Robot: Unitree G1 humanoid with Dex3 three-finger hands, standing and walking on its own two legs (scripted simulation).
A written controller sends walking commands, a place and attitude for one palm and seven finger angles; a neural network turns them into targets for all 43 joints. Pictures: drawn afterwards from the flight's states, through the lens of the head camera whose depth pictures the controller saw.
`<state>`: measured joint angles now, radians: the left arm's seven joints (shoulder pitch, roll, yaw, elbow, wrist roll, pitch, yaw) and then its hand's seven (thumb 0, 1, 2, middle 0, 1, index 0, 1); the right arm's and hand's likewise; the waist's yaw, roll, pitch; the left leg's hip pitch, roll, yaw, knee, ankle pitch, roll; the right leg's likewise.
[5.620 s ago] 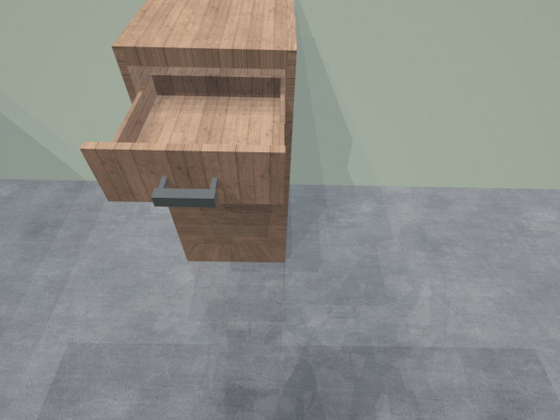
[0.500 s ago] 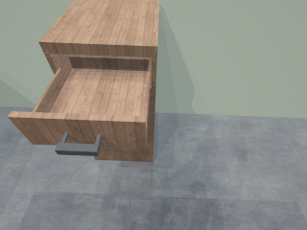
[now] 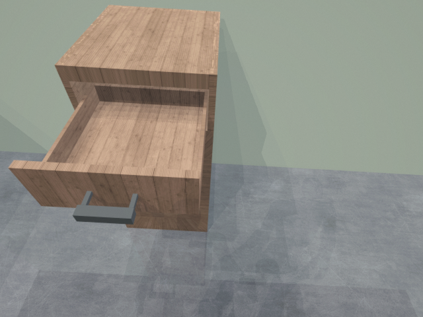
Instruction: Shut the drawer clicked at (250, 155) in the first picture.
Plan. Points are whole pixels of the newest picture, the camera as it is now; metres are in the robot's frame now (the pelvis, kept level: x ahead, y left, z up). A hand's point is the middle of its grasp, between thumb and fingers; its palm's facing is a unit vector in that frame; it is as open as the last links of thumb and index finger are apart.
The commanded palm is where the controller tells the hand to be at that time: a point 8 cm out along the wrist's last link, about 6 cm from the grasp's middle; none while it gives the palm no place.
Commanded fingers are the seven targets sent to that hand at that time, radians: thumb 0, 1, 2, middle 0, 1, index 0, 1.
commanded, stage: look again from close up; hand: left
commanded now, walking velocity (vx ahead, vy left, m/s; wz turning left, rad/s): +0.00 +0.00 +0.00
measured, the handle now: (108, 205) +0.32 +0.24 +0.01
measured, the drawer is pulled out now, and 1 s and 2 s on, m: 0.30 0.30 0.30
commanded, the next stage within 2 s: raise the hand and make a fist in 0.12 s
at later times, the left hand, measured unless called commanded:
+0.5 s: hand (117, 286) +0.17 +0.17 +0.01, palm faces +0.05 -1.00 -0.06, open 6.7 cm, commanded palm +0.10 +0.24 -0.03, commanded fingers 0.00 0.90 0.90 -0.50 -0.62 -0.50 -0.62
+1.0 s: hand (93, 290) +0.16 +0.21 +0.02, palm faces +0.04 -1.00 -0.05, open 4.1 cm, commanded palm +0.10 +0.26 +0.03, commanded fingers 0.00 0.90 0.90 -1.00 -1.17 -1.00 -1.17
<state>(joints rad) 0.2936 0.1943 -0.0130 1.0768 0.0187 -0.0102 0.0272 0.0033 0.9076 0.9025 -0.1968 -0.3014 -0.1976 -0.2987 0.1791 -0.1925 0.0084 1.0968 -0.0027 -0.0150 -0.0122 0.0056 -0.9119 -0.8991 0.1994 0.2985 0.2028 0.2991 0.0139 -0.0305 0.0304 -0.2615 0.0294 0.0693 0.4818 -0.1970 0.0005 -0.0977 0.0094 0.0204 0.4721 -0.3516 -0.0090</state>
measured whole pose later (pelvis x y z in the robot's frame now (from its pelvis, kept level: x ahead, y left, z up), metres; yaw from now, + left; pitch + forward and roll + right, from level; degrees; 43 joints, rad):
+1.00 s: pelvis -0.04 -0.01 -0.05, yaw +2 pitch +7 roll -2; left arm 0.45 0.26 0.25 -0.07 -0.32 -0.23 -0.31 0.02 0.90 0.90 -0.80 -0.96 -0.81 -0.96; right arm 0.28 -0.20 0.01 0.60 0.05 -0.24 -0.07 0.02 -0.91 -0.90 0.20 0.30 0.21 0.30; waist -0.02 0.05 -0.11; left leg -0.73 0.06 0.00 0.93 -0.33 -0.01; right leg -0.54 0.03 -0.07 0.93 -0.52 -0.03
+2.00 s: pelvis -0.03 -0.01 -0.02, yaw +3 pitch -1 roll -1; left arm 0.53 0.30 0.27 -0.31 -0.34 -0.07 -0.29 0.02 0.90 0.90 -1.40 -1.60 -1.40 -1.60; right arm 0.26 -0.25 0.04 0.61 0.08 -0.34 -0.09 0.02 -0.91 -0.90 0.20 0.30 0.20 0.30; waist 0.03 0.07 -0.08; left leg -0.45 0.04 -0.01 0.71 -0.25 -0.01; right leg -0.26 0.02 -0.08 0.69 -0.43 -0.03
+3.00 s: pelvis -0.03 +0.00 -0.04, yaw +2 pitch +6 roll -1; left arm 0.32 0.24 0.20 -0.01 -0.29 -0.26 -0.27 0.02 0.90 0.90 -1.40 -1.60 -1.40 -1.60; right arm 0.25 -0.25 0.03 0.60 0.04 -0.25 -0.06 0.02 -0.91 -0.90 0.20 0.30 0.21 0.30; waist -0.02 0.05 -0.08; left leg -0.65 0.03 0.01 0.84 -0.30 0.01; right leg -0.46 0.00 -0.07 0.85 -0.49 -0.01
